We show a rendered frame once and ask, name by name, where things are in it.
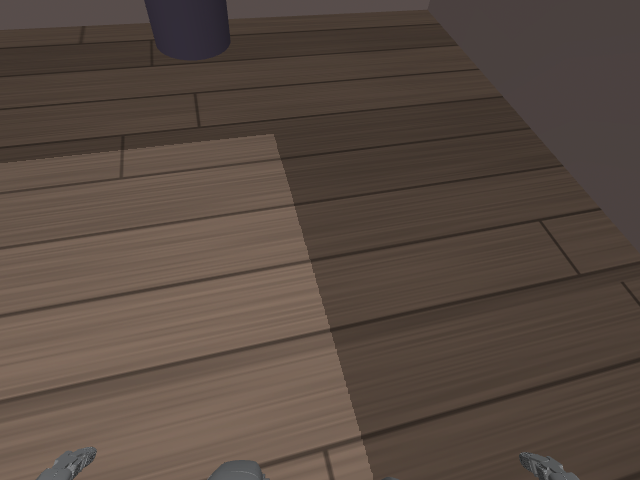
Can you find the left robot hand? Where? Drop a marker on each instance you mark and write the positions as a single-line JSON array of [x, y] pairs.
[[69, 464]]

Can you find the right robot hand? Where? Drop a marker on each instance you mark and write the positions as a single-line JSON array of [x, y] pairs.
[[545, 468]]

